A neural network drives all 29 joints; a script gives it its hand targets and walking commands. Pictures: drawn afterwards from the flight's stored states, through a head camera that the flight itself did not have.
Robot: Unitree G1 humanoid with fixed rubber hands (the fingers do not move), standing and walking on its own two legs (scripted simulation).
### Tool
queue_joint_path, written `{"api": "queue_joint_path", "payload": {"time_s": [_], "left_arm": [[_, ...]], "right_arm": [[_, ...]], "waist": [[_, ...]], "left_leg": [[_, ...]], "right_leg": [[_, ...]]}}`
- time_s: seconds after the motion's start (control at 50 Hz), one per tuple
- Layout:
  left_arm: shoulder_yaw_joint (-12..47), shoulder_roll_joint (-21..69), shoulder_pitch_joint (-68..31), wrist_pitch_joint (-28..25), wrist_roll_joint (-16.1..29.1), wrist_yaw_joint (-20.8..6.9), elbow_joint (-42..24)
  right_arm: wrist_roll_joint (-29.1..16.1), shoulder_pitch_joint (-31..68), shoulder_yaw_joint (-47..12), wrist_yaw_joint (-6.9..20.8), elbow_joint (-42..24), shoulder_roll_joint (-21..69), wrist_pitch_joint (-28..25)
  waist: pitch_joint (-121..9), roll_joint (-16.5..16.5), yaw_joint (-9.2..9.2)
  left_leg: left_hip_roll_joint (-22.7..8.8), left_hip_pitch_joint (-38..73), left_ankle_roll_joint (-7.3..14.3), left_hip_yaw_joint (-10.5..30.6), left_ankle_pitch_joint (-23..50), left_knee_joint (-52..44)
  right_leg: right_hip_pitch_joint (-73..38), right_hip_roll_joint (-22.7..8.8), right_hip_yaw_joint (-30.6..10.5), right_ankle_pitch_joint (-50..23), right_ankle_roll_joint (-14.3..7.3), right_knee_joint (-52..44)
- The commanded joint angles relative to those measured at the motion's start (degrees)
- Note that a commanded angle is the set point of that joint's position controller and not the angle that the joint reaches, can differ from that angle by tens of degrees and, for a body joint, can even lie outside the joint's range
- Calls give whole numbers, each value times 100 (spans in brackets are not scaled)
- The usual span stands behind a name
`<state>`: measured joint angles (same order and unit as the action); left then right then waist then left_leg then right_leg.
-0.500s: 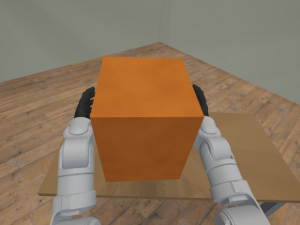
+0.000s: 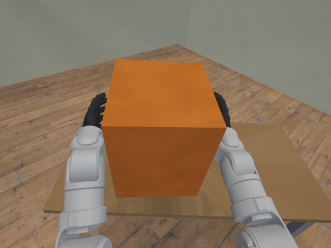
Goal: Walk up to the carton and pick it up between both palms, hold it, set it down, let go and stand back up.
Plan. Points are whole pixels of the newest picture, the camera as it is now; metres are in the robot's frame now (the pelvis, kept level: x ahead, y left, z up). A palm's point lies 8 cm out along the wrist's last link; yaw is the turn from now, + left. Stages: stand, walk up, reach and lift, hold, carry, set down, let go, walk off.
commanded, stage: hold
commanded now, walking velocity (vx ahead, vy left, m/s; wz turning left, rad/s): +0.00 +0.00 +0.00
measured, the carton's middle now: (158, 131) +0.36 +0.02 +0.15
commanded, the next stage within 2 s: none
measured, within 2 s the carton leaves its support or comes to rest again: neither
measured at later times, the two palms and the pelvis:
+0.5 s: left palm (95, 128) +0.35 +0.16 +0.16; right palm (220, 126) +0.36 -0.13 +0.17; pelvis +0.01 +0.00 +0.00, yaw +0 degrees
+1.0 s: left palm (95, 127) +0.35 +0.16 +0.16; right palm (221, 125) +0.36 -0.13 +0.17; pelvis +0.00 +0.00 +0.00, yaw +0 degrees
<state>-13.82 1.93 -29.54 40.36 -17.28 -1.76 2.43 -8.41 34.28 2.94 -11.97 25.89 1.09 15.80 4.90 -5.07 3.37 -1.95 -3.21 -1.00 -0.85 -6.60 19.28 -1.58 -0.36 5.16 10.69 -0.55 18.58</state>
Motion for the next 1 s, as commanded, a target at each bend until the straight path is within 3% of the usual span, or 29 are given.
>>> {"api": "queue_joint_path", "payload": {"time_s": [0.0, 0.06, 0.08, 0.16, 0.22, 0.28, 0.3, 0.32, 0.36, 0.4, 0.46, 0.5, 0.54, 0.58, 0.6, 0.64, 0.7, 0.72, 0.82, 0.86, 0.9, 0.92, 0.94, 0.96, 0.98], "left_arm": [[2917, 2769, -3720, -382, 912, -741, -883], [2946, 2800, -3605, -368, 873, -716, -939], [2866, 2738, -3587, -331, 860, -753, -838], [2968, 2837, -3762, -369, 876, -741, -879], [3093, 2844, -3674, -425, 991, -708, -1209], [2926, 2767, -3521, -334, 840, -708, -922], [2847, 2701, -3568, -337, 751, -735, -848], [2984, 2814, -3626, -330, 868, -761, -914], [2969, 2768, -3633, -325, 858, -758, -938], [3002, 2780, -3679, -338, 827, -778, -1088], [3135, 2900, -3671, -377, 929, -721, -1215], [3101, 2785, -3539, -347, 922, -731, -1089], [2970, 2758, -3489, -327, 841, -726, -1134], [2910, 2693, -3350, -308, 769, -747, -1118], [3022, 2778, -3436, -355, 877, -761, -1331], [3078, 2782, -3636, -392, 918, -747, -1281], [3098, 2715, -3587, -369, 934, -764, -1177], [2975, 2691, -3614, -373, 860, -757, -1022], [3075, 2706, -3772, -390, 942, -737, -1023], [3030, 2894, -3756, -426, 965, -708, -1070], [3058, 2943, -3595, -432, 1005, -713, -1275], [2965, 2763, -3699, -430, 978, -722, -1002], [2972, 2697, -3656, -417, 965, -764, -1022], [2829, 2720, -3533, -385, 808, -781, -942], [2866, 2666, -3528, -358, 841, -807, -1014]], "right_arm": [[-367, 4206, -2312, 641, -1973, 2694, -419], [-332, 4088, -2319, 658, -1884, 2537, -403], [-314, 4247, -2342, 662, -1904, 2529, -393], [-369, 4482, -2359, 661, -2152, 2664, -455], [-460, 4234, -2594, 617, -2344, 2839, -464], [-373, 4157, -2507, 619, -2078, 2680, -378], [-285, 3953, -2348, 640, -1718, 2618, -312], [-306, 4042, -2301, 655, -1941, 2605, -360], [-324, 3965, -2247, 652, -1768, 2580, -346], [-430, 4122, -2332, 645, -2086, 2685, -404], [-476, 4237, -2444, 616, -2313, 2666, -444], [-485, 4208, -2558, 603, -2251, 2659, -399], [-469, 3968, -2497, 610, -2009, 2635, -358], [-463, 3830, -2515, 620, -1916, 2564, -302], [-532, 3964, -2609, 604, -2256, 2656, -368], [-504, 3898, -2528, 597, -2110, 2680, -344], [-439, 4219, -2601, 595, -2454, 2689, -414], [-459, 4179, -2529, 595, -2160, 2711, -353], [-340, 4089, -2425, 637, -2023, 2656, -354], [-396, 4394, -2460, 670, -2234, 2700, -407], [-449, 4007, -2546, 636, -2163, 2756, -408], [-390, 4135, -2460, 627, -1992, 2644, -360], [-398, 4125, -2530, 603, -2135, 2775, -356], [-392, 3978, -2462, 591, -1896, 2692, -282], [-397, 3979, -2489, 564, -2083, 2724, -319]], "waist": [[-2574, 767, 106], [-2623, 850, 127], [-2435, 670, 114], [-2571, 675, 102], [-2756, 712, 79], [-2373, 623, 80], [-2125, 695, 100], [-2350, 715, 140], [-2272, 791, 182], [-2526, 874, 123], [-2860, 927, 184], [-2621, 745, 110], [-2481, 863, 94], [-2261, 751, 34], [-2567, 705, 107], [-2501, 774, 132], [-2621, 611, 99], [-2272, 629, 52], [-2389, 781, 130], [-2736, 695, 34], [-2831, 724, 108], [-2557, 735, 116], [-2734, 592, 133], [-2486, 606, 129], [-2520, 626, 96]], "left_leg": [[333, 1404, 1, -125, 852, -111], [326, 1448, -9, -104, 971, -96], [302, 1333, 44, -97, 784, -144], [319, 1396, 63, -100, 759, -146], [348, 1464, 25, -122, 1161, -1], [345, 1395, 74, -153, 995, -74], [333, 1383, 31, -150, 808, -148], [314, 1349, 17, -123, 738, -136], [321, 1361, 0, -129, 792, -125], [358, 1486, -8, -134, 1027, -77], [364, 1570, -39, -95, 1262, 12], [368, 1503, 5, -104, 1055, -22], [374, 1478, -8, -142, 1128, -39], [372, 1450, 4, -129, 1124, -89], [383, 1556, -15, -124, 1464, -8], [369, 1524, -30, -104, 1168, -30], [387, 1429, 45, -121, 968, -49], [373, 1277, 69, -115, 734, -138], [355, 1333, 19, -144, 637, -142], [327, 1437, 66, -99, 800, -136], [335, 1449, 0, -91, 1284, -23], [354, 1425, 9, -121, 954, -97], [377, 1418, 79, -128, 894, -71], [395, 1379, 78, -131, 896, -127], [402, 1333, 93, -158, 969, -85]], "right_leg": [[156, 208, 65, -887, 328, -363], [120, 236, 93, -995, 318, -337], [167, 226, 104, -804, 330, -365], [254, 220, 90, -778, 330, -364], [55, 205, 53, -1284, 366, -299], [174, 222, 53, -1129, 355, -377], [298, 227, 73, -828, 321, -400], [243, 218, 66, -729, 290, -398], [282, 194, 56, -862, 304, -393], [160, 170, 24, -1045, 331, -383], [87, 206, 55, -1415, 338, -295], [132, 232, 55, -1223, 356, -341], [121, 220, 50, -1255, 333, -340], [124, 217, 55, -1337, 353, -321], [0, 233, 67, -1604, 401, -308], [122, 220, 64, -1300, 343, -313], [57, 208, 66, -1250, 371, -338], [168, 187, 29, -1077, 368, -364], [273, 190, 54, -814, 321, -371], [281, 223, 84, -897, 341, -378], [24, 231, 55, -1399, 333, -274], [214, 197, 50, -1150, 351, -367], [46, 160, 9, -1361, 398, -337], [53, 196, 21, -1312, 395, -361], [-16, 170, -12, -1470, 414, -337]]}}
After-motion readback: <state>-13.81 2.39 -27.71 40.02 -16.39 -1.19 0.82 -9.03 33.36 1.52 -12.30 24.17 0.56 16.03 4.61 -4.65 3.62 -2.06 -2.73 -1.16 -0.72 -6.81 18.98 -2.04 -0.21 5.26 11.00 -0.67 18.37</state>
